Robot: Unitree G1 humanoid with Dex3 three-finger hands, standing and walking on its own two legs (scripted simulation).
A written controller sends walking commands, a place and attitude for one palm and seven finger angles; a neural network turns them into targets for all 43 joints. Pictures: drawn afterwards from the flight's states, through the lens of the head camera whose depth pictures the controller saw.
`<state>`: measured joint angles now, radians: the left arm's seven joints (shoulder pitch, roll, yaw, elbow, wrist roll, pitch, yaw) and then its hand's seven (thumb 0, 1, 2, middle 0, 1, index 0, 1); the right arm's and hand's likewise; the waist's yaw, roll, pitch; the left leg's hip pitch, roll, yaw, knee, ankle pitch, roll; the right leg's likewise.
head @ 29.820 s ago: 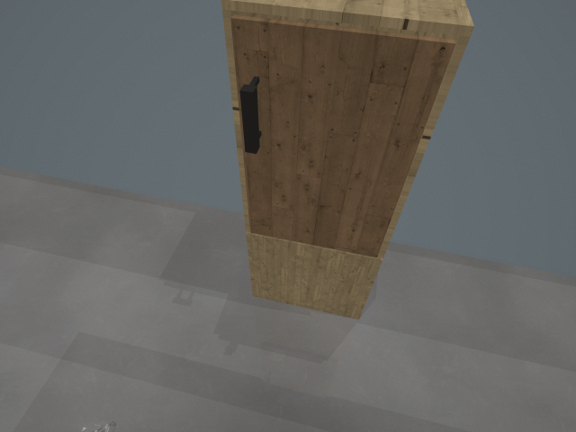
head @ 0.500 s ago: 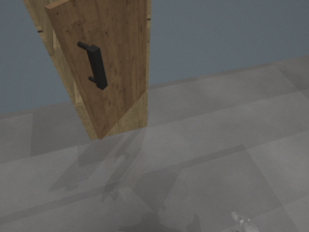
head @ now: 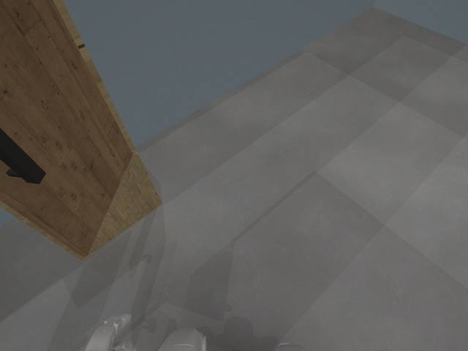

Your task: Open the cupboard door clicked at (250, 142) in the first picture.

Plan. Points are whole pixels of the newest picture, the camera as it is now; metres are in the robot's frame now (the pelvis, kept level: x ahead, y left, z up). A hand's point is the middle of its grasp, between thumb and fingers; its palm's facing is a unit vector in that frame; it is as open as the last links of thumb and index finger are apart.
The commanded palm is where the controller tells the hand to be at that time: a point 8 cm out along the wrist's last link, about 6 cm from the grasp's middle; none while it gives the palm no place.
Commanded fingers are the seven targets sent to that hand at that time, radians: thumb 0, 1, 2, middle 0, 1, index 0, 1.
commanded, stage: walk to a spot facing it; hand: left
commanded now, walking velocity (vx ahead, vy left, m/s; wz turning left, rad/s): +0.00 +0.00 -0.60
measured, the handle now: (0, 153) +0.41 +0.41 +0.10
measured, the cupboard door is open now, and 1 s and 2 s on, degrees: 40 40 40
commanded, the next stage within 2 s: none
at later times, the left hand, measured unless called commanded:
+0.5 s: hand (138, 333) +0.16 +0.20 -0.15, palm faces -0.27 -0.94 -0.19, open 7.4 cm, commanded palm none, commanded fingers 0.00 0.90 0.90 -0.20 -0.30 -0.20 -0.30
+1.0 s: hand (183, 300) +0.22 +0.12 -0.17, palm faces -0.50 -0.85 -0.16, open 7.4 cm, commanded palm none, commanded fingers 0.00 0.90 0.90 -0.20 -0.30 -0.20 -0.30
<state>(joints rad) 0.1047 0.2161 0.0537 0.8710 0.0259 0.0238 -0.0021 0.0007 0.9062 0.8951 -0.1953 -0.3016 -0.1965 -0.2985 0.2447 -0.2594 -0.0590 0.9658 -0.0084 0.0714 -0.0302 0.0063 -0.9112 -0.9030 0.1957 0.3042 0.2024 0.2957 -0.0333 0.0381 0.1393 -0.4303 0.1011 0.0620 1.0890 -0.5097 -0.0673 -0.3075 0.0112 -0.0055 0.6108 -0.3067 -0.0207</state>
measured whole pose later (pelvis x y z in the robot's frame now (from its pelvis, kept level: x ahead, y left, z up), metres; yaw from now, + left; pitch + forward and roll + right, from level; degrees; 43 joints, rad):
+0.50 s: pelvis +0.02 +0.03 +0.01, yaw -18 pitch +1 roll -2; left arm 0.17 0.24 0.09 0.91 0.03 0.07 -0.04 0.00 0.91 0.90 -0.19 -0.30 -0.19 -0.30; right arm 0.25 -0.17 -0.02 0.91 -0.03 0.00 -0.03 0.00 -0.91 -0.90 0.20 0.30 0.21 0.30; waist 0.01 -0.01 0.09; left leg -0.21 0.12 0.18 0.49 -0.29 -0.01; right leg -0.46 -0.03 -0.05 0.95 -0.42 0.06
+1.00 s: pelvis +0.13 -0.04 +0.01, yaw -35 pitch +1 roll +0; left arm 0.34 0.18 0.07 1.01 0.03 -0.02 -0.03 0.00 0.90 0.89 -0.20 -0.30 -0.20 -0.30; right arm 0.16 -0.22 -0.05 0.89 -0.02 -0.02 0.01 0.01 -0.91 -0.90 0.19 0.30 0.20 0.30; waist 0.03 -0.02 0.07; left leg -0.44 0.06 0.05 0.63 -0.26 -0.06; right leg -0.07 0.02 0.09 0.44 -0.38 -0.01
